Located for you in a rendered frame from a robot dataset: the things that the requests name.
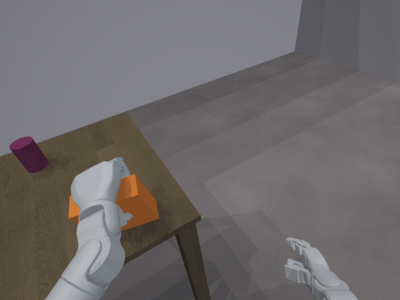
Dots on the left robot forearm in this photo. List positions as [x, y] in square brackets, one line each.
[99, 257]

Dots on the right robot hand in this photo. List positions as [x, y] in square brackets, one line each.
[312, 260]

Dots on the left robot hand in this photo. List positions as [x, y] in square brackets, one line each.
[101, 182]

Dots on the sponge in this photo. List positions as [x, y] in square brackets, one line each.
[134, 198]

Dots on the table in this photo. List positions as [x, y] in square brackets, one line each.
[38, 241]

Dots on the right robot forearm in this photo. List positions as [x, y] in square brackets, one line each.
[325, 285]

